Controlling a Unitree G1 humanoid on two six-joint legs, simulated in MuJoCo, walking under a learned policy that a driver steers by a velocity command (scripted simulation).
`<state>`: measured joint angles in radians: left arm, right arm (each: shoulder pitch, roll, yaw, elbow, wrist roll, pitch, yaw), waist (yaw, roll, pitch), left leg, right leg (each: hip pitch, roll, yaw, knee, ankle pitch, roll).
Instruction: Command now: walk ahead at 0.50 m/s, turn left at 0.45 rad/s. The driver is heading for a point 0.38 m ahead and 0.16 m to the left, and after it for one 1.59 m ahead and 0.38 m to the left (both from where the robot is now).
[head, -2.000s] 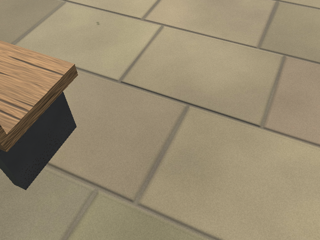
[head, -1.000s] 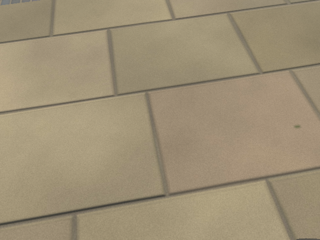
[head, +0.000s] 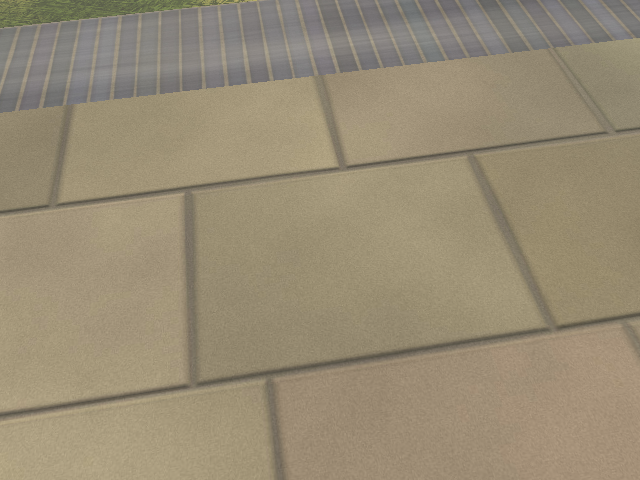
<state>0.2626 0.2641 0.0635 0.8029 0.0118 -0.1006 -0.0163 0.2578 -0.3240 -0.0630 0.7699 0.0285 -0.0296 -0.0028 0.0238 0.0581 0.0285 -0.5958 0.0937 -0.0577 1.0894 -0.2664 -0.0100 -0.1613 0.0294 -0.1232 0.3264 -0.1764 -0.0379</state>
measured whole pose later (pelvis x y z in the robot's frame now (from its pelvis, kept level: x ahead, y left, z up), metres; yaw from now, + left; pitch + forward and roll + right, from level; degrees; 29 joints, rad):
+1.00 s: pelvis +0.38 +0.07 -0.01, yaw +27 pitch +1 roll +0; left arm 0.11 0.24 0.02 0.79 0.01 -0.01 0.00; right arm 0.18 -0.29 -0.05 0.72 0.00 0.06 -0.03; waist 0.01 0.02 0.05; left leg -0.31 0.00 -0.09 0.74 -0.45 -0.08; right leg -0.34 0.01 0.02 0.48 -0.15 -0.01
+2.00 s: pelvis +0.39 +0.11 -0.01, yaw +26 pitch -2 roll +0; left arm 0.16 0.23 0.04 1.12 0.00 0.02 0.05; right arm 0.28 -0.21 -0.01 1.02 -0.01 -0.01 -0.03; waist 0.01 -0.01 0.04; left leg -0.12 -0.02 -0.03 0.47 -0.32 0.01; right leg -0.24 -0.03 0.05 0.47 -0.20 0.05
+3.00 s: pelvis +0.39 +0.11 -0.01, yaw +26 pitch -1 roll +0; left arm 0.24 0.19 0.02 1.12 -0.01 0.02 0.05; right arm 0.36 -0.17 0.00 1.09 0.00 -0.02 -0.04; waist 0.00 -0.01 0.04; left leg -0.14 -0.01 -0.03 0.48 -0.33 0.00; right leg -0.27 -0.02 0.06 0.50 -0.22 0.04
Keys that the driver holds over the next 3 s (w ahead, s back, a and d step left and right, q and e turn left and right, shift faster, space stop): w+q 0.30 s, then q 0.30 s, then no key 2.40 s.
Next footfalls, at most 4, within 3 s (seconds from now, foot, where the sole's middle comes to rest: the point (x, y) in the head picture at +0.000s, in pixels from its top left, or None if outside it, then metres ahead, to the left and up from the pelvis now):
0.30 left None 0.31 0.16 -0.78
0.76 right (346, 466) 0.52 0.02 -0.78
1.06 left None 0.34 0.22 -0.78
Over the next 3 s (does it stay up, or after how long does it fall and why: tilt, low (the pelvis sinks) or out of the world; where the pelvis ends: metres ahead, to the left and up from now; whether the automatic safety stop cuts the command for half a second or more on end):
stays up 0.39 0.11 -0.01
